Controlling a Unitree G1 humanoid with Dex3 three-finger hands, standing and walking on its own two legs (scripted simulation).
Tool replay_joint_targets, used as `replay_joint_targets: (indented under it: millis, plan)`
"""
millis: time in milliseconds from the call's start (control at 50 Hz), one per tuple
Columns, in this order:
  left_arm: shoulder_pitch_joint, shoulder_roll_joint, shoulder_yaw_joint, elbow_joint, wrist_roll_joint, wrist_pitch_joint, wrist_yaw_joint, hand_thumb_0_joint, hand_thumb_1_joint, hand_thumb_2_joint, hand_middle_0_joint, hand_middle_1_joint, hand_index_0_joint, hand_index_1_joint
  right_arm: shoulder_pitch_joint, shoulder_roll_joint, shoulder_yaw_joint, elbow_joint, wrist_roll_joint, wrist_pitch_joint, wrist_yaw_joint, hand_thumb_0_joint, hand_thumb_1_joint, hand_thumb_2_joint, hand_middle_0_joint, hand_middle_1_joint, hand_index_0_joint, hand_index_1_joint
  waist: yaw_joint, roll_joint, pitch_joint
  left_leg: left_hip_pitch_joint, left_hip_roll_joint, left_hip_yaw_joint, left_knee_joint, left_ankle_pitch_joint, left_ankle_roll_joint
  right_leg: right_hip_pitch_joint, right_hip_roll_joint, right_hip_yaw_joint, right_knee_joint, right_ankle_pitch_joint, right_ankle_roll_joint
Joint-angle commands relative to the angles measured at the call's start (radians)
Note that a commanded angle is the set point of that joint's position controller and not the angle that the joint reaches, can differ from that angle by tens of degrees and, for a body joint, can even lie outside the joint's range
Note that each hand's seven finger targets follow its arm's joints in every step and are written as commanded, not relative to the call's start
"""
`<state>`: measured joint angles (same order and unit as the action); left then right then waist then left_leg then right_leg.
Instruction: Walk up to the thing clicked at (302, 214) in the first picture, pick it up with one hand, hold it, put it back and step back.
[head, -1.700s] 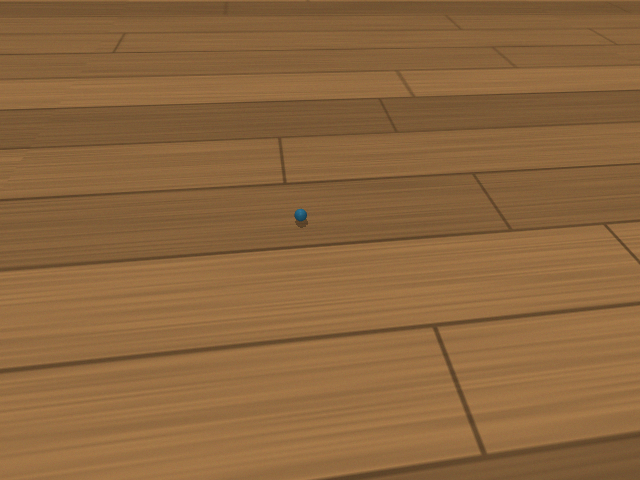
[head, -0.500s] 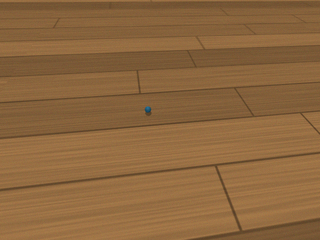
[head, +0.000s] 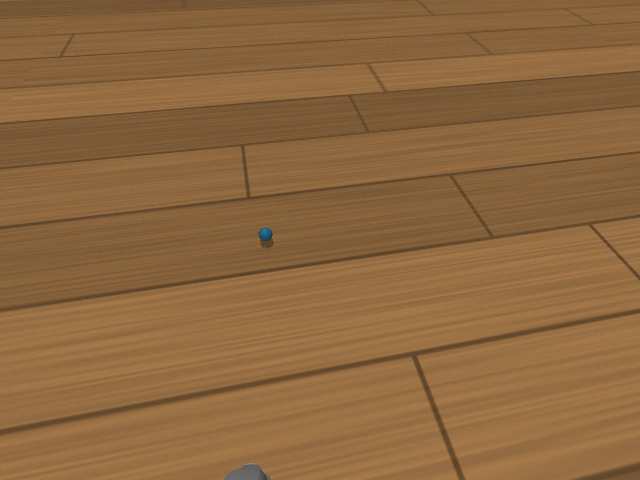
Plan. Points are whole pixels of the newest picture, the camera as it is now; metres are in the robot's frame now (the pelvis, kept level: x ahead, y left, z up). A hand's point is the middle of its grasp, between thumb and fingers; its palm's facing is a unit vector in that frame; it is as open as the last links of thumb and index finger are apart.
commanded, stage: walk up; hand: left
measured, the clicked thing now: (265, 234) +1.17 +0.26 -0.74
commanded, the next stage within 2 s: none
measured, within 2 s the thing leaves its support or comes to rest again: neither
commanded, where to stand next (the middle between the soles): +0.78 +0.03 m, yaw -2 degrees
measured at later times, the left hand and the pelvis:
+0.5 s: hand (158, 353) +0.34 +0.28 -0.13, palm faces -0.10 -0.89 -0.45, open 7.4 cm; pelvis +0.24 -0.01 -0.02, yaw -3 degrees
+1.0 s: hand (174, 288) +0.49 +0.30 -0.16, palm faces -0.09 -0.93 -0.35, open 7.4 cm; pelvis +0.44 +0.03 -0.01, yaw -2 degrees
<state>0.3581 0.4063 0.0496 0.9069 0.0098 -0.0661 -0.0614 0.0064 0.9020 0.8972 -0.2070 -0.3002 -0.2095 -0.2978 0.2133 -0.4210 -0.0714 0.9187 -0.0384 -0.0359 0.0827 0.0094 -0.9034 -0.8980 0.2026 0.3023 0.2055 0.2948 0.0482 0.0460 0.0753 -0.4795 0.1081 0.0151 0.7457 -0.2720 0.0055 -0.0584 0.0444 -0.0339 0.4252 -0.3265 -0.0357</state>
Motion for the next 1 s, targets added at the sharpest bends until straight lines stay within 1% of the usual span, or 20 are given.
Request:
replay_joint_targets:
  millis: [0, 60, 80, 100, 120, 220, 300, 420, 440, 460, 480, 500, 600, 740, 800, 820, 840, 860, 940, 980]
  plan:
    - [-0.022, 0.288, 0.079, -0.105, -0.005, -0.031, 0.02, 0.0, 0.9, 0.9, -0.2, -0.3, -0.2, -0.3, -0.112, -0.166, -0.052, -0.127, 0.005, -0.041, -0.005, 0.0, -0.9, -0.9, 0.2, 0.3, 0.2, 0.3, 0.007, -0.134, 0.013, 0.065, -0.027, 0.042, -0.149, 0.096, 0.005, -0.082, -0.253, 0.164, -0.121, 0.25, -0.158]
    - [-0.03, 0.261, 0.063, -0.123, -0.007, -0.027, 0.025, 0.0, 0.9, 0.9, -0.2, -0.3, -0.2, -0.3, 0.074, -0.199, -0.079, -0.085, 0.006, -0.053, -0.018, 0.0, -0.9, -0.9, 0.2, 0.3, 0.2, 0.3, -0.106, -0.01, -0.083, 0.451, -0.091, 0.083, -0.239, 0.096, 0.053, -0.236, -0.177, 0.064, 0.191, 0.399, -0.108]
    - [0.005, 0.206, 0.042, -0.132, -0.009, -0.028, 0.029, 0.0, 0.9, 0.9, -0.2, -0.3, -0.2, -0.3, 0.237, -0.264, -0.106, -0.057, -0.01, -0.058, -0.029, 0.0, -0.9, -0.9, 0.2, 0.3, 0.2, 0.3, -0.175, 0.149, -0.18, 0.642, 0.01, -0.069, -0.295, -0.056, 0.112, -0.369, -0.104, 0.013, 0.487, 0.337, -0.066]
    - [0.053, 0.15, 0.035, -0.141, -0.026, -0.028, 0.035, 0.0, 0.9, 0.9, -0.2, -0.3, -0.2, -0.3, 0.292, -0.339, -0.124, -0.08, -0.014, -0.063, -0.037, 0.0, -0.9, -0.9, 0.2, 0.3, 0.2, 0.3, -0.176, 0.288, -0.229, 0.757, 0.297, -0.604, -0.448, -0.252, 0.213, -0.61, 0.058, 0.028, 0.719, -0.115, -0.017]
    - [0.023, 0.265, 0.057, -0.121, -0.02, -0.024, 0.05, 0.0, 0.9, 0.9, -0.2, -0.3, -0.2, -0.3, 0.23, -0.355, -0.132, -0.1, 0.031, -0.06, -0.037, 0.0, -0.9, -0.9, 0.2, 0.3, 0.2, 0.3, -0.165, 0.152, -0.227, 0.67, 0.352, -0.689, -0.509, -0.337, 0.3, -0.608, 0.0, 0.15, 0.825, -0.224, -0.032]
    - [0.055, 0.222, 0.047, -0.07, -0.013, -0.024, 0.02, 0.0, 0.9, 0.9, -0.2, -0.3, -0.2, -0.3, 0.058, -0.231, -0.067, -0.159, 0.037, -0.059, -0.045, 0.0, -0.9, -0.9, 0.2, 0.3, 0.2, 0.3, -0.055, 0.079, -0.032, 0.292, 0.178, -0.155, -0.482, 0.019, 0.214, -0.46, -0.128, 0.1, 0.598, -0.055, 0.011]
    - [-0.03, 0.199, 0.055, -0.105, 0.002, -0.019, -0.007, 0.0, 0.9, 0.9, -0.2, -0.3, -0.2, -0.3, 0.056, -0.265, -0.074, -0.183, 0.024, -0.066, -0.034, 0.0, -0.9, -0.9, 0.2, 0.3, 0.2, 0.3, -0.064, 0.143, -0.011, 0.251, 0.193, -0.112, -0.5, -0.07, 0.246, -0.411, -0.158, 0.039, 0.356, 0.009, 0.024]
    - [0.076, 0.244, 0.098, -0.048, 0.015, -0.031, -0.002, 0.0, 0.9, 0.9, -0.2, -0.3, -0.2, -0.3, 0.012, -0.206, -0.044, -0.206, 0.028, -0.052, -0.023, 0.0, -0.9, -0.9, 0.2, 0.3, 0.2, 0.3, 0.036, -0.051, -0.076, -0.034, 0.073, 0.016, -0.204, -0.252, 0.135, 0.038, -0.058, -0.061, 0.188, 0.109, 0.0]
    - [0.151, 0.291, 0.118, -0.039, 0.016, -0.039, 0.01, 0.0, 0.9, 0.9, -0.2, -0.3, -0.2, -0.3, 0.043, -0.16, -0.027, -0.205, 0.028, -0.05, -0.024, 0.0, -0.9, -0.9, 0.2, 0.3, 0.2, 0.3, 0.082, -0.226, -0.09, -0.134, -0.003, 0.079, 0.055, -0.257, 0.092, 0.122, -0.14, 0.114, 0.069, -0.115, -0.04]
    - [0.199, 0.366, 0.129, -0.061, 0.017, -0.054, 0.025, 0.0, 0.9, 0.9, -0.2, -0.3, -0.2, -0.3, 0.054, -0.113, -0.007, -0.215, 0.025, -0.046, -0.024, 0.0, -0.9, -0.9, 0.2, 0.3, 0.2, 0.3, 0.091, -0.37, -0.071, -0.263, -0.114, 0.083, 0.377, -0.277, 0.046, 0.124, -0.379, 0.543, -0.136, -0.303, -0.131]
    - [0.142, 0.386, 0.116, -0.086, 0.0, -0.054, 0.026, 0.0, 0.9, 0.9, -0.2, -0.3, -0.2, -0.3, 0.041, -0.199, -0.032, -0.204, 0.026, -0.037, -0.036, 0.0, -0.9, -0.9, 0.2, 0.3, 0.2, 0.3, 0.065, -0.264, -0.048, -0.287, -0.09, -0.026, 0.454, -0.277, 0.031, 0.056, -0.487, 0.752, -0.221, -0.346, -0.224]
    - [0.071, 0.378, 0.112, -0.108, -0.011, -0.053, 0.03, 0.0, 0.9, 0.9, -0.2, -0.3, -0.2, -0.3, 0.033, -0.24, -0.039, -0.185, 0.03, -0.037, -0.042, 0.0, -0.9, -0.9, 0.2, 0.3, 0.2, 0.3, 0.038, -0.167, 0.006, -0.274, -0.037, -0.093, 0.456, -0.223, 0.03, -0.031, -0.493, 0.715, -0.215, -0.31, -0.255]
    - [-0.02, 0.302, 0.088, -0.121, -0.01, -0.054, 0.038, 0.0, 0.9, 0.9, -0.2, -0.3, -0.2, -0.3, 0.138, -0.211, -0.042, -0.102, 0.033, -0.031, -0.026, 0.0, -0.9, -0.9, 0.2, 0.3, 0.2, 0.3, -0.032, -0.206, -0.025, -0.106, -0.004, -0.061, 0.249, -0.082, 0.009, -0.12, -0.33, 0.266, -0.13, 0.091, -0.196]
    - [-0.032, 0.314, 0.083, -0.145, -0.003, -0.054, 0.032, 0.0, 0.9, 0.9, -0.2, -0.3, -0.2, -0.3, 0.016, -0.178, -0.052, -0.144, 0.025, -0.038, 0.002, 0.0, -0.9, -0.9, 0.2, 0.3, 0.2, 0.3, -0.018, -0.175, -0.024, 0.085, -0.033, 0.04, -0.09, 0.047, 0.016, -0.196, -0.312, 0.127, -0.099, 0.084, -0.169]
    - [-0.061, 0.272, 0.061, -0.146, -0.001, -0.042, 0.033, 0.0, 0.9, 0.9, -0.2, -0.3, -0.2, -0.3, 0.17, -0.208, -0.076, -0.09, 0.018, -0.05, -0.011, 0.0, -0.9, -0.9, 0.2, 0.3, 0.2, 0.3, -0.12, -0.055, -0.094, 0.429, -0.083, 0.078, -0.17, 0.072, 0.032, -0.359, -0.258, 0.046, 0.153, 0.133, -0.111]
    - [-0.015, 0.213, 0.042, -0.146, 0.002, -0.039, 0.032, 0.0, 0.9, 0.9, -0.2, -0.3, -0.2, -0.3, 0.273, -0.267, -0.098, -0.064, 0.015, -0.057, -0.023, 0.0, -0.9, -0.9, 0.2, 0.3, 0.2, 0.3, -0.17, 0.146, -0.151, 0.573, -0.02, -0.057, -0.272, -0.114, 0.075, -0.449, -0.178, -0.025, 0.46, 0.141, -0.075]
    - [0.015, 0.14, 0.025, -0.16, -0.016, -0.035, 0.03, 0.0, 0.9, 0.9, -0.2, -0.3, -0.2, -0.3, 0.306, -0.353, -0.114, -0.095, 0.008, -0.066, -0.035, 0.0, -0.9, -0.9, 0.2, 0.3, 0.2, 0.3, -0.16, 0.331, -0.158, 0.645, 0.254, -0.575, -0.453, -0.285, 0.162, -0.677, -0.017, -0.021, 0.703, -0.16, -0.011]
    - [-0.015, 0.261, 0.05, -0.134, -0.009, -0.026, 0.051, 0.0, 0.9, 0.9, -0.2, -0.3, -0.2, -0.3, 0.261, -0.379, -0.119, -0.111, 0.044, -0.06, -0.034, 0.0, -0.9, -0.9, 0.2, 0.3, 0.2, 0.3, -0.154, 0.185, -0.139, 0.538, 0.338, -0.699, -0.507, -0.35, 0.272, -0.674, -0.062, 0.079, 0.793, -0.22, -0.027]
    - [0.038, 0.254, 0.049, -0.056, -0.016, -0.021, 0.039, 0.0, 0.9, 0.9, -0.2, -0.3, -0.2, -0.3, 0.111, -0.255, -0.064, -0.142, 0.045, -0.063, -0.048, 0.0, -0.9, -0.9, 0.2, 0.3, 0.2, 0.3, -0.054, 0.091, -0.007, 0.296, 0.191, -0.261, -0.475, -0.019, 0.197, -0.548, -0.158, 0.107, 0.674, -0.027, -0.006]
    - [0.043, 0.222, 0.047, -0.05, -0.012, -0.014, 0.024, 0.0, 0.9, 0.9, -0.2, -0.3, -0.2, -0.3, 0.098, -0.252, -0.063, -0.146, 0.035, -0.066, -0.048, 0.0, -0.9, -0.9, 0.2, 0.3, 0.2, 0.3, -0.056, 0.123, -0.025, 0.286, 0.154, -0.167, -0.471, 0.055, 0.205, -0.487, -0.15, 0.059, 0.567, -0.01, 0.017]
